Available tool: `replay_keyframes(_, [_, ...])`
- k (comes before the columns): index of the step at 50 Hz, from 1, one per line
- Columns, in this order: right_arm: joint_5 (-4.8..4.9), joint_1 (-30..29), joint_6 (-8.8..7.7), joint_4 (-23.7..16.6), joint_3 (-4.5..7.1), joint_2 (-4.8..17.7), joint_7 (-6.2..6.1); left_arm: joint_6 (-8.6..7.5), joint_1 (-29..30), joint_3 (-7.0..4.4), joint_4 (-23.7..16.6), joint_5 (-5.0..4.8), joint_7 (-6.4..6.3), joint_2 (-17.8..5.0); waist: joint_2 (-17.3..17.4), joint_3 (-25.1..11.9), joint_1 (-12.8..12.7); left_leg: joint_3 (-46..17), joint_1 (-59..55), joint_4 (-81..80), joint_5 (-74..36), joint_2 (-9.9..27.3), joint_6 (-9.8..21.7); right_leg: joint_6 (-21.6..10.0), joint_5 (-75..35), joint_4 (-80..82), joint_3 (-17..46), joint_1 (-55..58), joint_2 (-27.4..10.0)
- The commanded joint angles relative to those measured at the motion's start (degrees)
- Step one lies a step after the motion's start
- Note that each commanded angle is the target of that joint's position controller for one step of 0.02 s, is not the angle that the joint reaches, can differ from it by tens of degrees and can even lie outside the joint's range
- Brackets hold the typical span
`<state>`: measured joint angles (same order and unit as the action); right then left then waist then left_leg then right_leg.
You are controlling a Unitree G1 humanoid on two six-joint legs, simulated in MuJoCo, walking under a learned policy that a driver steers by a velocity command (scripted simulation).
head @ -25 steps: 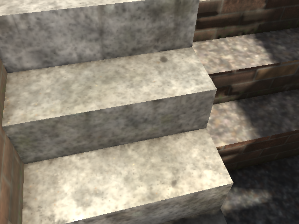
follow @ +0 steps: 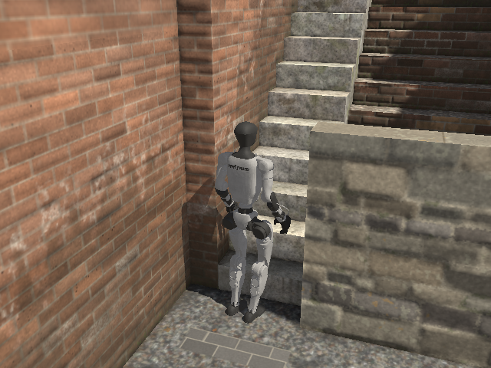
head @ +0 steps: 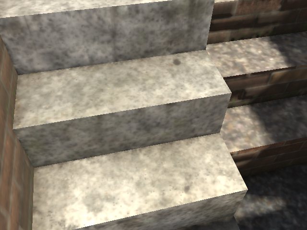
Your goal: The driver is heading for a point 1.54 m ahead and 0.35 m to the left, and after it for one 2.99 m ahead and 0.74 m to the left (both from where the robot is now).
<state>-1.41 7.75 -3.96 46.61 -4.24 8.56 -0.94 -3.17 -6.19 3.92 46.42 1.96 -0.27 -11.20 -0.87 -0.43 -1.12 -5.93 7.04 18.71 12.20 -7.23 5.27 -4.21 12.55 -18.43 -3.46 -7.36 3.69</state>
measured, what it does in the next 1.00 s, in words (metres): stands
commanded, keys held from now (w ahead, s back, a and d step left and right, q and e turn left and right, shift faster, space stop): w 1.00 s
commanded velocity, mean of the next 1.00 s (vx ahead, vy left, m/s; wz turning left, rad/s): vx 0.50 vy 0.00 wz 0.00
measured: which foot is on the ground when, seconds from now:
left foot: down 0.00-1.00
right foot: down 0.00-1.00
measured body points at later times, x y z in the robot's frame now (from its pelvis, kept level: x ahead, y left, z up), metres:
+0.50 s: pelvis +0.01 +0.01 +0.00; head +0.02 +0.03 +0.45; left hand +0.17 +0.24 -0.12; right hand +0.16 -0.19 -0.12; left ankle -0.03 +0.07 -0.75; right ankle -0.03 -0.07 -0.75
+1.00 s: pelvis +0.01 +0.01 +0.00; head +0.02 +0.03 +0.45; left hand +0.15 +0.25 -0.12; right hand +0.16 -0.20 -0.12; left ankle -0.03 +0.07 -0.75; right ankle -0.03 -0.07 -0.75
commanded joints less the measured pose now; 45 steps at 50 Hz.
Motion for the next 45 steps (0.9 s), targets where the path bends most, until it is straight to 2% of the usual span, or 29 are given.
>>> replay_keyframes(1, [0.00, -1.71, -0.87, -3.11, 0.95, 4.46, -0.07, -0.92, 3.21, -0.91, -4.20, 0.01, -0.23, -4.62, 0.80, -4.11, 0.20, -9.21, -0.18, -0.82, -15.58, 12.22, 0.13, 0.34, -11.37, 1.04, 8.22, 2.28, -11.03])
replay_keyframes(5, [-0.19, -1.76, -1.13, -2.58, 0.90, 3.90, 0.11, -0.98, 2.74, -0.91, -4.11, -0.16, -0.43, -4.89, 0.80, -4.51, 0.04, -9.25, -0.62, -0.83, -17.51, 12.25, 0.23, 0.43, -12.10, 0.65, 8.22, 2.48, -11.13])
replay_keyframes(6, [0.00, -1.90, -1.05, -2.41, 0.96, 4.49, 0.00, -0.94, 2.99, -0.90, -4.32, -0.12, -0.31, -4.89, 1.22, -3.82, 0.06, -9.41, 0.17, -0.79, -17.29, 12.18, 0.15, 0.47, -11.36, 0.58, 8.06, 2.54, -11.08])
replay_keyframes(9, [-0.17, -2.41, -1.07, -2.30, 0.87, 4.33, -0.10, -0.89, 3.47, -0.79, -4.67, -0.16, -0.35, -4.69, 1.10, -3.76, 0.00, -9.79, 0.02, -1.14, -18.51, 12.33, -0.06, 0.59, -11.73, 0.72, 8.08, 2.30, -11.25])
replay_keyframes(11, [-0.35, -2.16, -1.22, -2.17, 0.90, 3.96, 0.00, -0.96, 3.11, -0.87, -4.45, -0.32, -0.59, -5.01, 0.87, -5.02, -0.01, -9.65, -1.44, -0.98, -20.59, 12.36, -0.12, 0.67, -13.28, 0.34, 8.04, 2.61, -11.32])
replay_keyframes(12, [-0.18, -2.22, -1.14, -2.00, 0.95, 4.56, -0.10, -0.90, 3.28, -0.85, -4.59, -0.31, -0.48, -5.03, 1.25, -4.57, 0.03, -9.77, -0.92, -0.96, -20.61, 12.34, -0.29, 0.76, -12.58, 0.31, 7.90, 2.71, -11.28])
replay_keyframes(21, [-0.17, -2.43, -1.08, -1.24, 0.86, 4.78, -0.19, -0.71, 3.18, -0.93, -4.46, -0.52, -0.63, -5.50, 1.23, -5.11, 0.07, -10.21, -2.08, -1.37, -23.48, 12.59, -0.66, 1.27, -12.11, 0.19, 7.45, 2.71, -11.31])
replay_keyframes(22, [0.08, -1.94, -0.87, -0.93, 1.59, 7.00, 0.60, -0.49, 3.65, -1.06, -4.81, -1.07, -0.02, -5.18, -3.62, -3.96, 0.02, -11.33, -2.01, -2.00, -31.31, 14.34, -2.30, 2.32, -12.32, -0.20, 6.50, 1.31, -10.57])
replay_keyframes(23, [-0.07, -1.23, -0.60, -0.51, 1.90, 7.86, 0.66, -0.31, 2.23, -1.03, -4.29, -1.28, 0.07, -4.91, -3.54, -5.20, -0.17, -11.60, -3.67, -1.62, -34.45, 14.92, -2.87, 2.42, -10.75, 0.16, 7.24, 1.89, -10.06])
replay_keyframes(24, [-0.40, -2.19, -0.32, -0.79, 1.82, 7.88, 0.49, -0.16, 1.66, -1.17, -3.88, -1.69, -0.03, -5.08, -1.55, -5.29, -0.40, -11.87, -4.45, -1.02, -37.95, 15.05, -2.97, 2.20, -9.59, -0.28, 7.36, 1.53, -9.92])
replay_keyframes(26, [-0.24, -2.66, -0.57, -1.01, 1.35, 6.08, 0.06, -0.03, 1.48, -1.50, -3.18, -1.73, -0.28, -5.57, 1.60, -6.79, -0.88, -11.44, -4.63, -1.40, -36.17, 14.47, -2.99, 1.95, -9.91, 0.22, 7.81, 3.00, -10.13])
replay_keyframes(27, [-0.60, -2.62, -0.69, -0.83, 0.50, 4.12, -0.94, -0.10, 1.73, -1.64, -2.88, -1.29, -0.75, -6.74, 7.47, -7.43, -0.79, -10.07, -4.34, -1.31, -29.64, 12.74, -2.00, 0.83, -9.80, 0.69, 8.60, 5.06, -10.72])
replay_keyframes(28, [-0.17, -2.73, -0.69, -0.91, 0.24, 4.11, -1.27, 0.02, 3.02, -1.71, -2.88, -1.00, -0.77, -7.28, 5.74, -5.54, -0.28, -10.54, -2.31, -2.28, -25.09, 12.60, -1.94, 0.75, -9.27, 1.09, 8.41, 4.77, -10.77])
replay_keyframes(29, [0.30, -3.07, -0.65, -1.08, 0.97, 6.41, -0.45, 0.13, 4.37, -1.47, -3.25, -1.16, -0.32, -5.85, -1.78, -3.35, -0.10, -12.33, -1.43, -3.39, -28.17, 14.44, -2.87, 1.81, -9.92, 1.58, 7.79, 2.59, -10.46])
replay_keyframes(30, [0.10, -2.91, -0.50, -0.90, 1.37, 7.88, -0.25, 0.13, 3.87, -1.31, -3.09, -1.26, -0.16, -5.15, -1.24, -4.00, -0.26, -12.36, -2.66, -2.93, -30.89, 14.75, -3.17, 2.03, -9.85, 1.54, 7.88, 2.52, -10.45])
replay_keyframes(31, [-0.35, -2.69, -0.49, -0.73, 0.70, 6.30, -1.13, 0.07, 2.75, -1.40, -2.51, -1.00, -0.52, -6.35, 5.56, -5.84, -0.54, -10.69, -3.56, -2.09, -27.30, 12.88, -2.21, 1.09, -9.72, 1.73, 8.50, 4.66, -10.81])
replay_keyframes(32, [-0.13, -2.61, -0.60, -0.79, 0.37, 5.42, -1.30, 0.06, 2.91, -1.56, -2.15, -0.85, -0.68, -7.09, 4.41, -5.35, -0.25, -10.77, -2.88, -2.52, -24.52, 12.70, -1.99, 0.81, -10.27, 1.94, 8.44, 4.67, -10.84])
replay_keyframes(33, [-0.05, -2.44, -0.65, -0.70, 0.26, 5.48, -1.33, 0.07, 3.46, -1.54, -2.02, -0.84, -0.75, -7.20, 3.56, -4.77, -0.02, -11.18, -2.35, -2.92, -23.26, 12.86, -1.98, 0.69, -10.21, 2.13, 8.37, 4.72, -10.88])
replay_keyframes(36, [-0.02, -2.43, -0.67, -0.48, 0.37, 6.75, -1.33, 0.10, 3.79, -1.32, -1.65, -0.69, -0.74, -6.80, 1.49, -3.85, -0.02, -11.51, -1.83, -3.02, -22.75, 13.10, -1.84, 0.79, -10.37, 2.39, 8.25, 4.61, -10.85])
replay_keyframes(44, [-0.24, -2.04, -0.82, 0.19, 0.17, 6.52, -1.03, 0.06, 3.33, -1.33, -0.40, -0.87, -0.97, -7.48, 1.03, -4.36, -0.18, -11.43, -2.46, -3.04, -23.68, 13.05, -1.61, 0.60, -11.99, 2.17, 8.25, 5.48, -11.05])
replay_keyframes(45, [0.38, -2.62, -0.60, 0.05, 0.89, 8.78, -0.32, 0.17, 3.84, -1.27, -0.66, -1.08, -0.33, -6.56, -4.56, -2.58, -0.10, -12.89, -1.72, -3.66, -28.19, 14.70, -2.73, 1.74, -10.95, 2.40, 7.73, 3.46, -10.66])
